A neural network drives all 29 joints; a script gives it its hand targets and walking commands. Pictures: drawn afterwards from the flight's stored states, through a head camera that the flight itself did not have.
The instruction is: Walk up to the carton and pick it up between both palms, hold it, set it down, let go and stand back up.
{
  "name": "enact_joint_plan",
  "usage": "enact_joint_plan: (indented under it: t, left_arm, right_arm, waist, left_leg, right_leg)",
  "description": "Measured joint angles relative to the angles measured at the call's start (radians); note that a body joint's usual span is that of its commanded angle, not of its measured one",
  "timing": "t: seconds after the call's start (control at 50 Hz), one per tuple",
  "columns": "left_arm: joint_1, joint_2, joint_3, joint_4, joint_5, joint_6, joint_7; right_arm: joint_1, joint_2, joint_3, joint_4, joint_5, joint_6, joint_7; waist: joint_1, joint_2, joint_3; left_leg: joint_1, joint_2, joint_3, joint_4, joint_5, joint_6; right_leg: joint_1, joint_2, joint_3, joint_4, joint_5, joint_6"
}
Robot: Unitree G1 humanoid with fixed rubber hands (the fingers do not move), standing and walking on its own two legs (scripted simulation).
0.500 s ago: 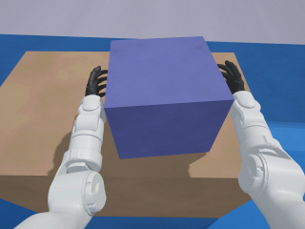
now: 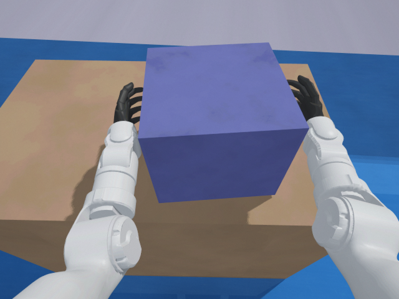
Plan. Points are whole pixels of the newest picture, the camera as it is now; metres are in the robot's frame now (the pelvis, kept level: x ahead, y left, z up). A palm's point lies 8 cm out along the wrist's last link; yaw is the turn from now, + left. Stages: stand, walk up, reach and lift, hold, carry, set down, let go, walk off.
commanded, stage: set down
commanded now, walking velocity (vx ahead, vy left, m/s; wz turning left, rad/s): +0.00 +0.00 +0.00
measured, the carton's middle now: (213, 123) +0.48 +0.04 +0.05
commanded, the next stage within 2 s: none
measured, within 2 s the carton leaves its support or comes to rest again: neither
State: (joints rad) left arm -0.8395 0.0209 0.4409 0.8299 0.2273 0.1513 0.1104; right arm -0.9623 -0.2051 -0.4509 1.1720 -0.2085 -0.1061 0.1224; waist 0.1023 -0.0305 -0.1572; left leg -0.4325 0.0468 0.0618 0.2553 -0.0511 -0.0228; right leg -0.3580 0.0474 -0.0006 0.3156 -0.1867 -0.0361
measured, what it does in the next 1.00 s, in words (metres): stands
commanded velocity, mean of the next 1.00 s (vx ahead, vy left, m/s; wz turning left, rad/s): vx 0.00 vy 0.00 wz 0.00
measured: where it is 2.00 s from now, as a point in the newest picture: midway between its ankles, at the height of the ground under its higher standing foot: outside the picture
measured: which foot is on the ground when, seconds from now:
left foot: down 0.00-1.00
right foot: down 0.00-1.00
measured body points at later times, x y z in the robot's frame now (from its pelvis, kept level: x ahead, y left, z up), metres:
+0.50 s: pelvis +0.00 +0.00 +0.00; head +0.05 +0.00 +0.45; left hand +0.42 +0.22 +0.10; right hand +0.48 -0.15 +0.11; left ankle +0.03 +0.14 -0.75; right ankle -0.04 -0.09 -0.75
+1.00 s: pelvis +0.01 +0.00 +0.00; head +0.06 +0.01 +0.45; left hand +0.42 +0.22 +0.10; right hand +0.48 -0.15 +0.11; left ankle +0.03 +0.14 -0.75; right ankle -0.04 -0.09 -0.75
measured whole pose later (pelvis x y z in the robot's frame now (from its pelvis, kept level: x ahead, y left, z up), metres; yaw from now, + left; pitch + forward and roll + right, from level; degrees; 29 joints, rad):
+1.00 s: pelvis +0.01 +0.00 +0.00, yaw +0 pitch +11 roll +1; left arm -0.80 -0.06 0.56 0.72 0.34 0.12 0.05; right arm -0.92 -0.14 -0.60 1.03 -0.36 -0.09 0.19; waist 0.09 -0.03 -0.10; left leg -0.38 0.03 0.07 0.26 -0.07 -0.01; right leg -0.31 0.03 0.00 0.33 -0.21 -0.03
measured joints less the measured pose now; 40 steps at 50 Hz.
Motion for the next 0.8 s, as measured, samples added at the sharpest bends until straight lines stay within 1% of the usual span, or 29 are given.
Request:
enact_joint_plan:
  t: [0.1,0.26,0.32,0.5,0.68,0.8]
  left_arm:
    - [-0.014,-0.002,0.014,0.017,0.014,-0.004,-0.004]
    - [-0.017,-0.019,0.026,-0.007,0.030,0.012,-0.003]
    - [-0.014,-0.030,0.033,-0.016,0.046,0.011,-0.004]
    - [0.012,-0.051,0.065,-0.040,0.071,-0.020,-0.022]
    - [0.023,-0.056,0.082,-0.074,0.083,-0.017,-0.040]
    - [0.024,-0.062,0.100,-0.082,0.100,-0.022,-0.052]
  right_arm:
    - [-0.002,0.001,-0.022,-0.005,-0.019,0.007,0.005]
    - [-0.009,0.005,-0.088,-0.011,-0.065,0.015,0.030]
    - [-0.003,0.005,-0.095,-0.023,-0.075,0.015,0.036]
    - [0.024,0.023,-0.109,-0.061,-0.091,0.000,0.049]
    - [0.038,0.043,-0.120,-0.089,-0.105,-0.005,0.048]
    - [0.040,0.050,-0.123,-0.111,-0.111,0.006,0.051]
  waist:
    - [0.004,-0.003,0.005]
    - [0.006,-0.007,0.012]
    - [0.013,-0.006,0.013]
    - [0.014,0.011,0.031]
    - [-0.002,-0.001,0.044]
    - [-0.004,0.002,0.057]
  left_leg:
    - [0.002,-0.002,0.007,-0.001,0.003,0.004]
    - [0.006,-0.003,0.011,-0.008,0.006,0.006]
    - [0.008,-0.002,0.015,-0.005,0.002,0.007]
    - [0.028,-0.003,0.014,0.000,-0.009,0.008]
    - [0.040,-0.006,0.003,0.003,-0.015,0.004]
    - [0.051,-0.009,0.004,0.001,-0.015,0.006]
  right_leg:
    - [-0.002,-0.002,0.006,0.003,0.003,0.002]
    - [0.003,-0.004,0.009,-0.009,0.010,0.003]
    - [0.005,-0.003,0.013,-0.008,0.008,0.003]
    - [0.027,-0.004,0.011,-0.008,-0.002,0.004]
    - [0.040,-0.007,0.000,0.004,-0.017,0.000]
    - [0.047,-0.010,0.000,0.010,-0.021,0.003]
